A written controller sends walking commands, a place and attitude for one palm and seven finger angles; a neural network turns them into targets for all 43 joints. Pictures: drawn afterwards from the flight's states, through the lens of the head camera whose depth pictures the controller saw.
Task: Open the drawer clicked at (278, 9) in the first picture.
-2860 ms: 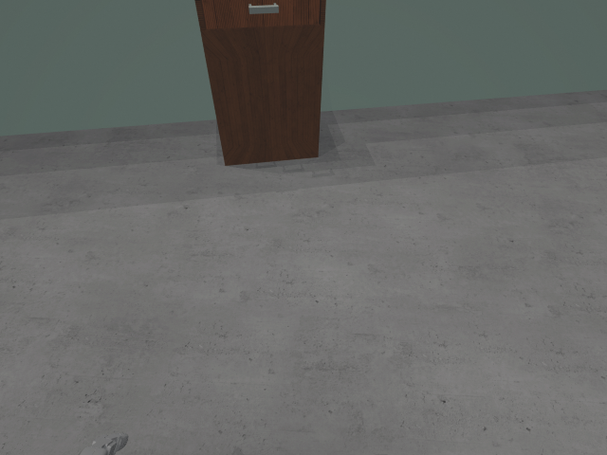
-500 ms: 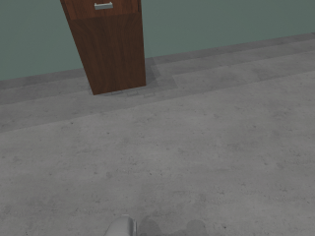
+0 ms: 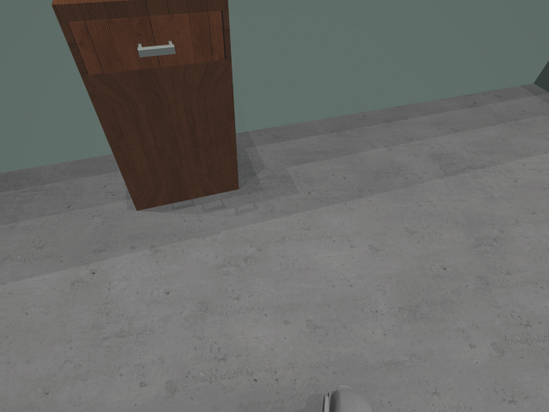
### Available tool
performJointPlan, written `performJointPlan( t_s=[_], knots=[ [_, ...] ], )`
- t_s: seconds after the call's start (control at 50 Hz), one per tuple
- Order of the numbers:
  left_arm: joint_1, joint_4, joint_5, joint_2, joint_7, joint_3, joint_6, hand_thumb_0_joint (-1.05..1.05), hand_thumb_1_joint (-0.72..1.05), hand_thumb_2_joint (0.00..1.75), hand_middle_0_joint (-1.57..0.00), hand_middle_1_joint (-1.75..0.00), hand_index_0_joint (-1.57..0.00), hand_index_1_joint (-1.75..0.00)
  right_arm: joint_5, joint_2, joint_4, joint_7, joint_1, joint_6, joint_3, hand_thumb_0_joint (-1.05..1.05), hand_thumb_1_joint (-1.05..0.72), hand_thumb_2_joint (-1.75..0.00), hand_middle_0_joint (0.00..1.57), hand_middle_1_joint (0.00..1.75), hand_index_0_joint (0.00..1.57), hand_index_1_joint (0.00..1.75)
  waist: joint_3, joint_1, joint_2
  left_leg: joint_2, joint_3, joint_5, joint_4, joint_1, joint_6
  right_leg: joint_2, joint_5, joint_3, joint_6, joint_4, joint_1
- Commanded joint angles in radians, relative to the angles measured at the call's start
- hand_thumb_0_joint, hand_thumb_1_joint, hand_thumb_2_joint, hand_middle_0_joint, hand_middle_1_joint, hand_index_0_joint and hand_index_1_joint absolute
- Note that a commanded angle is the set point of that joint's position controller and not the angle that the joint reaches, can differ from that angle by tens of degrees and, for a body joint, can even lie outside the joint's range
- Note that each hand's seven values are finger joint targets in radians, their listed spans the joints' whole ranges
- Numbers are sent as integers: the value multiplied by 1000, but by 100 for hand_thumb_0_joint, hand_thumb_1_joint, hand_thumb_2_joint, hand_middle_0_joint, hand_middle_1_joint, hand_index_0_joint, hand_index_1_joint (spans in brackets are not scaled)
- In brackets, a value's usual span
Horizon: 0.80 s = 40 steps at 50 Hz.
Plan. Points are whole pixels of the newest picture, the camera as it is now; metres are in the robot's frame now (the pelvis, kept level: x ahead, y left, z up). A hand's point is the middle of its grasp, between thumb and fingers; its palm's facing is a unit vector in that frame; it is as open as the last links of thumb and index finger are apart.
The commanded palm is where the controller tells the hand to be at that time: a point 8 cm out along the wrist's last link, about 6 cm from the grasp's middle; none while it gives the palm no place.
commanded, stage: walk to a spot facing it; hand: left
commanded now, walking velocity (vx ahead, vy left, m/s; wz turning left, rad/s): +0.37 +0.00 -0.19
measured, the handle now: (156, 47) +1.15 +0.45 -0.01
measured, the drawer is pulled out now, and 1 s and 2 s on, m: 0.00 0.00 0.00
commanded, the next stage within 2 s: turn to face it in 0.70 s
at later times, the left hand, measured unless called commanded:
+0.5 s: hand (215, 330) +0.30 +0.13 -0.17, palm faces +0.02 -0.97 -0.22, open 7.1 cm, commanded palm none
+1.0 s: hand (205, 250) +0.48 +0.18 -0.18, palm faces +0.13 -0.98 -0.16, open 7.3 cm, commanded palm none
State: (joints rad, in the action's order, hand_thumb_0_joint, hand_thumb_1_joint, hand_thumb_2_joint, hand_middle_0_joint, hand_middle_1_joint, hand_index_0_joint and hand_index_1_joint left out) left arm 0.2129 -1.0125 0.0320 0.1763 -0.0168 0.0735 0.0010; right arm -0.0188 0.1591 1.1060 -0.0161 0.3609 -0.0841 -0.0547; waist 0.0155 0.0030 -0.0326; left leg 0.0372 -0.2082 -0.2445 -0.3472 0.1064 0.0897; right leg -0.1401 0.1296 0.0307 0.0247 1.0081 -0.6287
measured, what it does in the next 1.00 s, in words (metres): walks ahead: right foot, then left foot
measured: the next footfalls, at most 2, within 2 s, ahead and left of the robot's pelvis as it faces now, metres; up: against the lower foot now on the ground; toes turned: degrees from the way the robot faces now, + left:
right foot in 0.24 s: +0.26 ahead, -0.15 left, +0.00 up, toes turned -11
left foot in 0.70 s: +0.48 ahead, +0.08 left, +0.00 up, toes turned +12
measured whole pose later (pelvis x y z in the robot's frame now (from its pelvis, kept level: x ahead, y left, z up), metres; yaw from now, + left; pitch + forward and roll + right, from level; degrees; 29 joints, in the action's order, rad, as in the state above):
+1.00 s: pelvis +0.45 +0.00 +0.00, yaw +5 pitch -1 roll -1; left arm 0.20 -1.04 0.02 0.18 0.01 0.05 0.00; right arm -0.02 0.15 1.07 -0.02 0.27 -0.06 -0.04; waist 0.06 0.00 -0.03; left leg 0.00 -0.14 -0.22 -0.40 0.17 0.07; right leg -0.12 0.29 0.06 0.06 0.99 -0.51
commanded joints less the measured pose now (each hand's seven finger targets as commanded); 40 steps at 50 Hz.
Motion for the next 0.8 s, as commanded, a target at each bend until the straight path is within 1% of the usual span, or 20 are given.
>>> performJointPlan(
  t_s=[0.0,0.08,0.14,0.18,0.2,0.22,0.24,0.26,0.32,0.36,0.4,0.46,0.56,0.6,0.62,0.66,0.68,0.7,0.72,0.78],
  knots=[
    [-81,65,2,19,-11,-8,-12,0,90,90,-20,-30,-20,-30,3,100,-14,-8,129,-19,-8,0,-90,-90,20,30,20,30,102,40,76,-315,190,191,199,-59,59,-6,-25,27,3,-160,-60],
    [-179,91,-3,12,-12,-16,-24,0,90,90,-20,-30,-20,-30,-7,98,18,-10,198,-12,-4,0,-90,-90,20,30,20,30,115,71,111,-328,151,364,142,-146,60,28,31,70,-23,-306,-26],
    [-182,94,-2,14,-11,-18,-36,0,90,90,-20,-30,-20,-30,-11,105,33,-10,213,-5,-2,0,-90,-90,20,30,20,30,110,64,126,-332,122,528,70,-167,48,75,99,112,-53,-395,65],
    [-29,49,-1,40,-7,-11,-49,0,90,90,-20,-30,-20,-30,-5,122,35,-12,185,-2,-2,0,-90,-90,20,30,20,30,21,-14,117,-307,74,755,-124,-157,19,134,86,150,-82,-486,290],
    [125,-2,3,76,-2,1,-58,0,90,90,-20,-30,-20,-30,4,125,28,-8,154,-3,-4,0,-90,-90,20,30,20,30,-68,-85,96,-279,45,731,-308,-53,-12,126,13,126,-104,-512,529],
    [272,-43,8,167,12,26,-71,0,90,90,-20,-30,-20,-30,15,90,4,4,153,-6,2,0,-90,-90,20,30,20,30,-181,-141,-72,-205,-1,431,-580,215,-52,-83,0,-115,-175,-532,813],
    [358,-65,-6,254,21,45,-71,0,90,90,-20,-30,-20,-30,18,46,-26,4,164,-11,11,0,-90,-90,20,30,20,30,-265,-129,-232,-60,28,-287,-892,461,-94,-326,-154,-503,-295,-624,986],
    [314,-63,-19,251,25,46,-66,0,90,90,-20,-30,-20,-30,19,81,-34,0,87,-7,3,0,-90,-90,20,30,20,30,-218,-134,-116,-107,158,-284,-1010,508,-65,-325,-102,-482,-312,-675,901],
    [114,-24,-18,123,32,8,-71,0,90,90,-20,-30,-20,-30,5,29,-40,8,-2,19,-3,0,-90,-90,20,30,20,30,33,-36,52,-208,206,-90,-959,498,-73,-236,6,-240,-204,-769,505],
    [89,-25,-9,77,33,-10,-82,0,90,90,-20,-30,-20,-30,-4,-8,-21,13,60,46,2,0,-90,-90,20,30,20,30,68,15,-13,-208,181,-41,-879,445,-92,-174,-25,-95,-161,-805,395],
    [102,-25,-4,53,34,-8,-89,0,90,90,-20,-30,-20,-30,-8,-14,-32,18,58,60,-5,0,-90,-90,20,30,20,30,70,28,-57,-214,163,-7,-795,436,-107,-155,-26,-36,-162,-823,358],
    [96,-26,-7,83,31,-10,-93,0,90,90,-20,-30,-20,-30,-5,-8,-71,36,-13,62,-6,0,-90,-90,20,30,20,30,77,28,-83,-212,136,63,-621,440,-119,-127,-16,23,-160,-837,375],
    [175,-62,-7,121,28,-11,-92,0,90,90,-20,-30,-20,-30,-5,16,-136,55,-198,43,2,0,-90,-90,20,30,20,30,96,-31,-85,-173,81,84,-374,436,-104,-134,-111,36,-146,-794,515],
    [198,-73,-6,134,30,-10,-86,0,90,90,-20,-30,-20,-30,-4,36,-150,55,-230,38,1,0,-90,-90,20,30,20,30,100,-35,-74,-156,64,47,-324,412,-87,-153,-185,32,-143,-760,568],
    [206,-77,-5,135,31,-9,-85,0,90,90,-20,-30,-20,-30,-4,45,-152,53,-219,35,-2,0,-90,-90,20,30,20,30,95,-26,-57,-143,53,21,-297,359,-76,-160,-248,35,-142,-718,565],
    [180,-73,-10,145,33,-8,-82,0,90,90,-20,-30,-20,-30,-13,90,-96,40,-42,27,-13,0,-90,-90,20,30,20,30,5,67,1,-90,27,72,-186,85,-54,-109,-424,117,-103,-459,517],
    [198,-59,-18,120,29,-11,-79,0,90,90,-20,-30,-20,-30,-23,178,-62,28,112,20,-34,0,-90,-90,20,30,20,30,-121,122,149,-212,196,164,-142,-177,0,-28,-271,162,-52,-202,365],
    [209,-31,-32,65,17,-26,-79,0,90,90,-20,-30,-20,-30,-21,294,-40,17,213,19,-59,0,-90,-90,20,30,20,30,-205,134,388,-477,566,300,-33,-356,117,118,371,173,-10,131,113],
    [142,0,-25,100,21,-22,-78,0,90,90,-20,-30,-20,-30,-4,301,-37,7,221,29,-52,0,-90,-90,20,30,20,30,-204,136,308,-516,619,328,13,-350,157,99,459,42,-32,274,48],
    [89,-30,-17,65,16,-17,-63,0,90,90,-20,-30,-20,-30,-4,155,-75,-7,1,8,-12,0,-90,-90,20,30,20,30,0,51,135,-425,360,423,52,-58,81,1,256,-22,-21,298,31]
  ],
)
